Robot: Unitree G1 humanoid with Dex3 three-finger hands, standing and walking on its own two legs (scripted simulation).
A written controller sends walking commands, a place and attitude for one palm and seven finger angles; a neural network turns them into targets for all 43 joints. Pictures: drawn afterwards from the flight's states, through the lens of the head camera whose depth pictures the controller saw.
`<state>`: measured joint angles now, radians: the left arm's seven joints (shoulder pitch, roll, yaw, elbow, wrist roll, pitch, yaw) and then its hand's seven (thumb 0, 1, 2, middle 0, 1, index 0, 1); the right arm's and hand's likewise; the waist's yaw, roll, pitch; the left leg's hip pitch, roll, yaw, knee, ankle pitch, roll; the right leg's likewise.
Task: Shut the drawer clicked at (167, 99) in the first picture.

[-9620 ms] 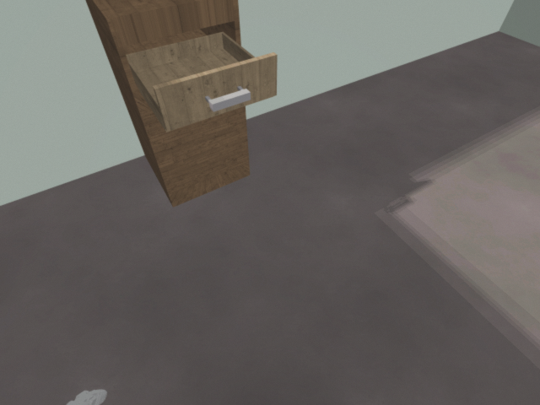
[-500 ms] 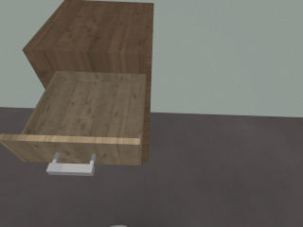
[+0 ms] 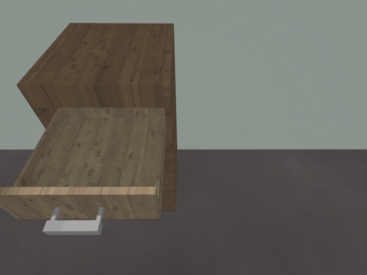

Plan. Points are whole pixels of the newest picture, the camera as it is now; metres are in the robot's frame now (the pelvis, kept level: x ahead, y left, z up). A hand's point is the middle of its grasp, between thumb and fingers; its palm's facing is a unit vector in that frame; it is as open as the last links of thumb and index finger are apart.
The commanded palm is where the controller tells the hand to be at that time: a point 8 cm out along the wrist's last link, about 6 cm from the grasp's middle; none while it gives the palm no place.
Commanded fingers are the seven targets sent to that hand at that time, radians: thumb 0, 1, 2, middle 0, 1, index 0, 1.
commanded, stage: come to a stop and stand still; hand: left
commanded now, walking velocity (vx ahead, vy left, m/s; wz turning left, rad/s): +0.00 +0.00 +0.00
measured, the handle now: (76, 219) +0.25 +0.28 -0.06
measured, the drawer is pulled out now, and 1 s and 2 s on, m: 0.30 0.30 0.27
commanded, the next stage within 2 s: look again from close up in 0.34 s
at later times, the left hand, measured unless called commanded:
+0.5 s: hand out of the picture -0.02 +0.17 -0.17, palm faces +0.03 -0.99 -0.17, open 7.4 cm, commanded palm none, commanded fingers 0.00 0.90 0.90 -0.20 -0.30 -0.20 -0.30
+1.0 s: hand out of the picture -0.04 +0.18 -0.17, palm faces +0.04 -0.99 -0.15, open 7.4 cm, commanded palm none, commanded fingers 0.00 0.90 0.90 -0.20 -0.30 -0.20 -0.30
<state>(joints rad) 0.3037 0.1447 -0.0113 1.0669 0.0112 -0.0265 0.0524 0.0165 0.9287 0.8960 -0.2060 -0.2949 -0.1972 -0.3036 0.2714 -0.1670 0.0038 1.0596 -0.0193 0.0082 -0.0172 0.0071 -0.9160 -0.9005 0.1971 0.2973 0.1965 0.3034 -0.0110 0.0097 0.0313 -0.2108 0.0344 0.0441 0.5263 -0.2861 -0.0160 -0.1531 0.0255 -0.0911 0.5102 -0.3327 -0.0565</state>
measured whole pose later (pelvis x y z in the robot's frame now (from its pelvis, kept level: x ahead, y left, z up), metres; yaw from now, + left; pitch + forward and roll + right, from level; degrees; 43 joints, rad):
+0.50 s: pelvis +0.00 +0.01 +0.01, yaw +0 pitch -2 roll +0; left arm 0.35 0.14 -0.01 1.11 0.01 -0.03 0.04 0.01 0.90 0.90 -0.20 -0.29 -0.19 -0.30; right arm 0.29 -0.14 0.02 1.14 -0.01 0.00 -0.02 0.00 -0.91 -0.90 0.20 0.30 0.20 0.30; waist 0.01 -0.02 0.01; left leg -0.17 0.02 0.06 0.44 -0.24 0.00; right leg -0.11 0.02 -0.08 0.43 -0.28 -0.04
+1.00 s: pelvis -0.01 +0.03 +0.01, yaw -1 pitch -2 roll +0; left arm 0.38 0.11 -0.01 1.13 0.01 -0.02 0.05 0.01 0.90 0.90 -0.20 -0.29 -0.19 -0.30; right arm 0.31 -0.12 0.02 1.16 -0.01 -0.01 -0.02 0.00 -0.90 -0.90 0.20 0.30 0.20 0.30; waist 0.01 -0.02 0.01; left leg -0.17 0.00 0.08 0.42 -0.23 0.03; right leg -0.13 -0.01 -0.06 0.42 -0.27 -0.01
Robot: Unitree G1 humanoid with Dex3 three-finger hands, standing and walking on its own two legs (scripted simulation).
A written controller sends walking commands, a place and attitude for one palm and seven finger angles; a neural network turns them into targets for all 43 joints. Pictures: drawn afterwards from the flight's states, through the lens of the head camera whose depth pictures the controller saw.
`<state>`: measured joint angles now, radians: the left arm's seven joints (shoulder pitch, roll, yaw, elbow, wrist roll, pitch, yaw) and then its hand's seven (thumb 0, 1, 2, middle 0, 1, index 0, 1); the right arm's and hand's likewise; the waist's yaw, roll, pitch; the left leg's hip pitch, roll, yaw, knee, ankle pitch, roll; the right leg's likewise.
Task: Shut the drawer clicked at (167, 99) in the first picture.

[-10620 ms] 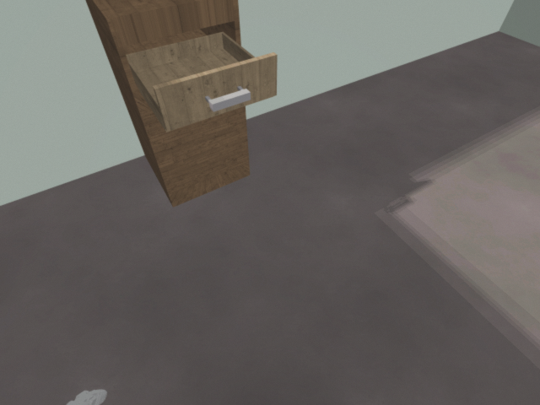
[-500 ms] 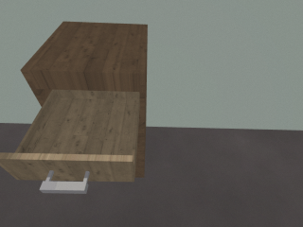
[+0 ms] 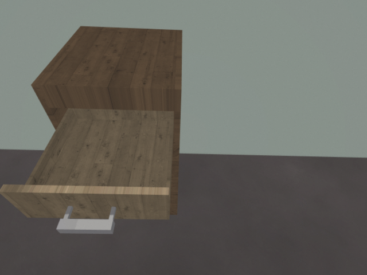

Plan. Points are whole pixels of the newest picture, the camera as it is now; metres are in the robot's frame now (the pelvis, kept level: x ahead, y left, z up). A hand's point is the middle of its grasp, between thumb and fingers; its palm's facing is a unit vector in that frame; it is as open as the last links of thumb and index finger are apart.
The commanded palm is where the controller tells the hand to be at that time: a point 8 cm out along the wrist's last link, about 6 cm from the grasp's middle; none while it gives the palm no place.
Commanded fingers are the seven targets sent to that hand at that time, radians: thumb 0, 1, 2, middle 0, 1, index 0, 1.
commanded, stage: raise the hand and make a fist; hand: left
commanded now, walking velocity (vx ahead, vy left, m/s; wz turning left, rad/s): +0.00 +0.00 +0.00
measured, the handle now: (89, 218) +0.26 +0.25 -0.06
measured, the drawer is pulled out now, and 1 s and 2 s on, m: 0.30 0.27 0.27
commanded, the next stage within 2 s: bring the fist close to the handle in 1.92 s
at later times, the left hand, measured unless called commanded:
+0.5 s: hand out of the picture +0.12 +0.15 -0.04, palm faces +0.10 -0.99 -0.02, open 5.8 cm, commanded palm +0.08 +0.22 -0.04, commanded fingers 0.00 0.90 0.90 -0.70 -0.84 -0.70 -0.84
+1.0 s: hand out of the picture +0.11 +0.19 -0.01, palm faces +0.10 -0.99 -0.09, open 3.4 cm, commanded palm +0.06 +0.24 +0.00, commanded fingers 0.00 0.90 0.90 -1.20 -1.38 -1.20 -1.38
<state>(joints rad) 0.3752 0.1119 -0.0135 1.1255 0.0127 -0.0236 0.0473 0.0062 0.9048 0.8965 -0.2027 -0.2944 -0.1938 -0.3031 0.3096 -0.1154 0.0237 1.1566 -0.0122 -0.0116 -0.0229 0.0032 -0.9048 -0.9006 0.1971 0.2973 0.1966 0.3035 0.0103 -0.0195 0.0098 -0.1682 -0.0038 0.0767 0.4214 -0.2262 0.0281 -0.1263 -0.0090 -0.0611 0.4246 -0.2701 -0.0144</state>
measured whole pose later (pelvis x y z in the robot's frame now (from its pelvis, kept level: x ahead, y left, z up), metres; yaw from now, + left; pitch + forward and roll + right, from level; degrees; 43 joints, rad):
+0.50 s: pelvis -0.05 -0.02 -0.09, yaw +2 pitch +12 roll -1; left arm 0.59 0.15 0.02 -0.10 -0.16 -0.55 -0.16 0.02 0.90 0.90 -0.52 -0.63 -0.48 -0.63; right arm 0.09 -0.24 -0.05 0.49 0.00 -0.22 0.00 0.01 -0.90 -0.90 0.20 0.30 0.20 0.30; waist 0.06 -0.02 -0.15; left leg -0.89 0.03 0.01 1.16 -0.48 0.01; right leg -0.81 -0.02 -0.12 1.16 -0.55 -0.05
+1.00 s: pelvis -0.03 -0.02 -0.07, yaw +2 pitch +11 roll -1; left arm 0.68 0.23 0.20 -0.16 -0.31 -0.42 -0.27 0.02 0.90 0.90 -1.01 -1.17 -1.00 -1.18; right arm 0.26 -0.24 -0.06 0.60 0.04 -0.23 -0.07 0.02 -0.90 -0.90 0.20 0.30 0.20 0.30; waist 0.00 0.03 -0.13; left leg -0.80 0.04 0.00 1.05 -0.45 0.00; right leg -0.71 0.00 -0.14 1.02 -0.51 -0.06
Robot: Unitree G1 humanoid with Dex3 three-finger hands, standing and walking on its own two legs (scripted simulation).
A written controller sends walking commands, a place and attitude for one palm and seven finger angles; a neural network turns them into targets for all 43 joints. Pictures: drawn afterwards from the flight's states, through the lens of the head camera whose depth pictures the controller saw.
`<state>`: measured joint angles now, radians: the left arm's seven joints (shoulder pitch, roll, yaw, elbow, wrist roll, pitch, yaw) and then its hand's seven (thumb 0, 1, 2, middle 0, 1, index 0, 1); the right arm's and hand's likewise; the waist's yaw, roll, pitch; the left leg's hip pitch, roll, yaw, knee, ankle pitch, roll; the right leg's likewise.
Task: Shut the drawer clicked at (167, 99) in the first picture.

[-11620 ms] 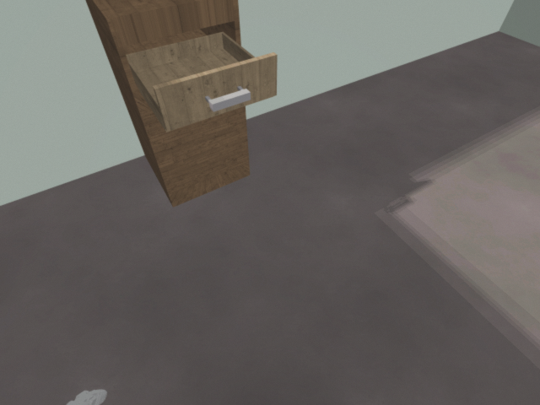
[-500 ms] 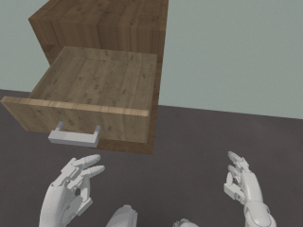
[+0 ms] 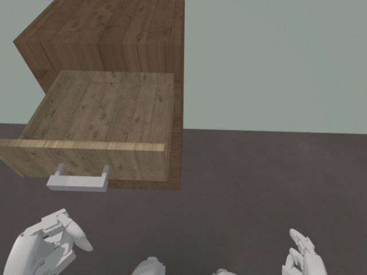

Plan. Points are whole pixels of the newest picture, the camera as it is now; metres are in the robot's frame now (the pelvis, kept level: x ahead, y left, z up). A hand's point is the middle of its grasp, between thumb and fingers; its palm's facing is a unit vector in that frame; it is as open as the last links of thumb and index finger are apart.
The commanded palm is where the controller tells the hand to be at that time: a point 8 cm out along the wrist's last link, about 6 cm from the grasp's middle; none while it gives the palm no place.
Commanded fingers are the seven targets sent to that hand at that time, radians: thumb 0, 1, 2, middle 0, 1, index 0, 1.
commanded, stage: raise the hand and make a fist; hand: left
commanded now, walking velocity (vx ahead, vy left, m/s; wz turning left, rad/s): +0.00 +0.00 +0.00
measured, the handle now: (81, 175) +0.33 +0.26 +0.01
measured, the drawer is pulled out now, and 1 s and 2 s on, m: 0.27 0.27 0.27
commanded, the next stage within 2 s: bring the fist close to the handle in 0.92 s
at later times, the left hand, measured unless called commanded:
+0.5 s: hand (51, 257) +0.14 +0.21 +0.10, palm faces +0.06 -1.00 -0.08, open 3.2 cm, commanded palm +0.09 +0.27 +0.11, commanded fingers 0.00 0.90 0.90 -1.40 -1.60 -1.40 -1.60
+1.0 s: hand (50, 256) +0.14 +0.21 +0.10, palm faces +0.07 -0.99 -0.10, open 3.3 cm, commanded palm +0.09 +0.27 +0.11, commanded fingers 0.00 0.90 0.90 -1.40 -1.60 -1.40 -1.60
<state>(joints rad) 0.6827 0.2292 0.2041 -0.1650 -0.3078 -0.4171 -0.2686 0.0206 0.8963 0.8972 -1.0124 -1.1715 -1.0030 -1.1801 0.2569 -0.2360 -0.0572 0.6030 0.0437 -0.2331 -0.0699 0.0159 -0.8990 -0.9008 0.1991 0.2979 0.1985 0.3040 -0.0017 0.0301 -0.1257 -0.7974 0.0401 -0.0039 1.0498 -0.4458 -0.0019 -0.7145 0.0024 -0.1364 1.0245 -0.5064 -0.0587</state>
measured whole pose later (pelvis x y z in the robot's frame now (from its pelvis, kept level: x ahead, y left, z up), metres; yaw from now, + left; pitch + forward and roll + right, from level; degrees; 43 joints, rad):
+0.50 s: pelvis +0.01 +0.02 +0.01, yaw +1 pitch +8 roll -3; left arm 0.76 0.23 0.17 -0.32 -0.29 -0.33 -0.29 0.02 0.90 0.90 -1.39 -1.58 -1.38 -1.59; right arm 0.18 -0.19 0.02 0.52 0.05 -0.26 -0.04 0.01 -0.90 -0.90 0.20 0.30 0.20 0.30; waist 0.06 0.05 -0.13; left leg -0.69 0.02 -0.01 0.98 -0.44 0.03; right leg -0.59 -0.01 -0.14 0.93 -0.48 -0.03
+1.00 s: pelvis +0.01 +0.01 +0.02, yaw +0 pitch +8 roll -2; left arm 0.79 0.24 0.20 -0.32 -0.30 -0.33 -0.27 0.02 0.90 0.90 -1.40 -1.59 -1.39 -1.60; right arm 0.23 -0.21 -0.01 0.55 0.06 -0.27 -0.05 0.01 -0.90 -0.90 0.20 0.30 0.20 0.30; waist 0.03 0.04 -0.13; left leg -0.67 0.03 0.00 0.97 -0.44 0.02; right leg -0.57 0.00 -0.13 0.91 -0.48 -0.04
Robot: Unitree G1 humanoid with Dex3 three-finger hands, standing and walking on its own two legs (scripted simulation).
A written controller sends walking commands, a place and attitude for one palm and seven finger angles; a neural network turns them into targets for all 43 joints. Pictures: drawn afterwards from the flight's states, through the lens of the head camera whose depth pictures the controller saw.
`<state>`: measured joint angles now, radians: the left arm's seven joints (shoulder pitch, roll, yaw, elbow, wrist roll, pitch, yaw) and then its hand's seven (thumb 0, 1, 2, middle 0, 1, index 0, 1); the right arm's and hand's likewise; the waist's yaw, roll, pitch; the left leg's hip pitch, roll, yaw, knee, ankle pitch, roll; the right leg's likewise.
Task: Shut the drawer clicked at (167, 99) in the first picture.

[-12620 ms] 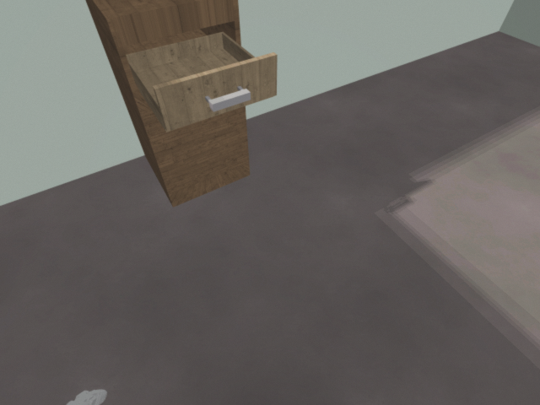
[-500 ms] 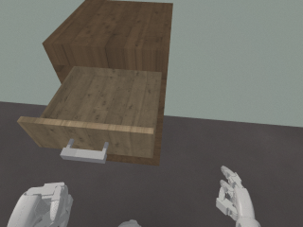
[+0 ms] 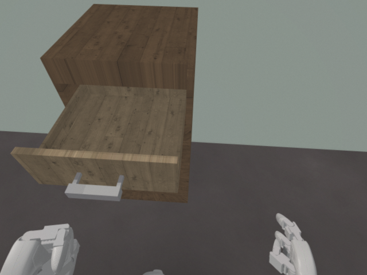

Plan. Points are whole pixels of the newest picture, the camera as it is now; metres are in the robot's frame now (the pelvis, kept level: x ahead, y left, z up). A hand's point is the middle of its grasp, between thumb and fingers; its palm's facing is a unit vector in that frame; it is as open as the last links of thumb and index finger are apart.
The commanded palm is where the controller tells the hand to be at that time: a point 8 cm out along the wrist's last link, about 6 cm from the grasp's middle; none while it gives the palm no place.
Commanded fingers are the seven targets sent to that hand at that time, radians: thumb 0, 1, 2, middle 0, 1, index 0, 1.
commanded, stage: bring the fist close to the handle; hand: left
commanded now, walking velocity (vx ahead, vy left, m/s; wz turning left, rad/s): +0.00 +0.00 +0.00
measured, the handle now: (97, 184) +0.32 +0.25 -0.01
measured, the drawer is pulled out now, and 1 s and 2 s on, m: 0.27 0.27 0.27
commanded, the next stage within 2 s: push the drawer shut in 1.42 s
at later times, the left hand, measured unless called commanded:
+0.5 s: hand (84, 249) +0.16 +0.20 +0.04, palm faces +0.05 -1.00 -0.09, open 3.3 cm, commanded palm +0.13 +0.26 +0.05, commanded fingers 0.00 0.90 0.90 -1.40 -1.60 -1.40 -1.60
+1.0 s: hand (98, 236) +0.20 +0.20 -0.01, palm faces +0.03 -1.00 -0.06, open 3.3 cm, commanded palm +0.18 +0.26 +0.00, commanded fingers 0.00 0.90 0.90 -1.40 -1.60 -1.40 -1.60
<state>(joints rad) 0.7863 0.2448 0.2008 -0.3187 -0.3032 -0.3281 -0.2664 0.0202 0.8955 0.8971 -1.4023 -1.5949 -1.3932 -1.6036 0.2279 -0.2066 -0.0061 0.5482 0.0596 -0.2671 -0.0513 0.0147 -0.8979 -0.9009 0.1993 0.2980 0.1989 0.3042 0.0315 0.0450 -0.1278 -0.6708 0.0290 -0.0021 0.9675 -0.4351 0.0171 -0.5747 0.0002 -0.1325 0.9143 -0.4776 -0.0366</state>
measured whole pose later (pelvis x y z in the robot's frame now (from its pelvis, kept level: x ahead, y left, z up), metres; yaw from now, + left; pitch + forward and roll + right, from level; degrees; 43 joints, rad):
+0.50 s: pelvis -0.01 -0.01 -0.02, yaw +0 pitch +11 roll -2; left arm 0.61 0.24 0.24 -0.11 -0.32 -0.40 -0.33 0.02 0.90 0.90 -1.40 -1.59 -1.39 -1.60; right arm 0.20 -0.22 -0.02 0.58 0.04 -0.25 -0.06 0.01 -0.90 -0.90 0.20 0.30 0.20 0.30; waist 0.01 0.04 -0.12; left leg -0.80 0.04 -0.02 1.05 -0.45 0.00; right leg -0.70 0.01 -0.15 1.01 -0.51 -0.06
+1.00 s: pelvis -0.01 +0.00 -0.05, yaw -1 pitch +17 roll -3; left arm 0.44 0.24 0.22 0.00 -0.29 -0.44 -0.29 0.02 0.90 0.90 -1.40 -1.60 -1.39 -1.60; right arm 0.18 -0.22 -0.01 0.57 0.02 -0.20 -0.05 0.01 -0.90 -0.90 0.20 0.30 0.20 0.30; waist 0.00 0.03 -0.16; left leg -1.01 0.04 -0.01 1.22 -0.51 0.02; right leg -0.92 0.00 -0.14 1.18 -0.56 -0.05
